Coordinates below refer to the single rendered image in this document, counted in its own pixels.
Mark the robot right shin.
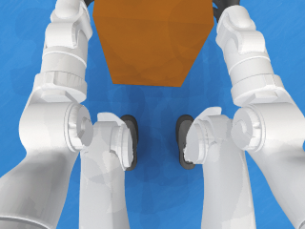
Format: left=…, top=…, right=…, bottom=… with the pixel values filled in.
left=183, top=107, right=234, bottom=164

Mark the robot left upper arm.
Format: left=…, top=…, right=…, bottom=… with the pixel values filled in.
left=0, top=101, right=94, bottom=229

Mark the right robot forearm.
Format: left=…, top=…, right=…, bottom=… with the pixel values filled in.
left=215, top=5, right=305, bottom=119

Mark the right robot hand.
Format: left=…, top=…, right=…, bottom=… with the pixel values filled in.
left=212, top=0, right=240, bottom=23

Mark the robot right upper arm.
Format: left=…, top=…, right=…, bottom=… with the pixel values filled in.
left=231, top=102, right=305, bottom=229

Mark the carton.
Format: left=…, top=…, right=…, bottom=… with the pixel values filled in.
left=92, top=0, right=214, bottom=87

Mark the left robot forearm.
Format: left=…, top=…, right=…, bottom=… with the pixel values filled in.
left=18, top=0, right=93, bottom=144

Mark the left robot foot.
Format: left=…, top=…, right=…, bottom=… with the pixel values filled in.
left=120, top=114, right=139, bottom=171

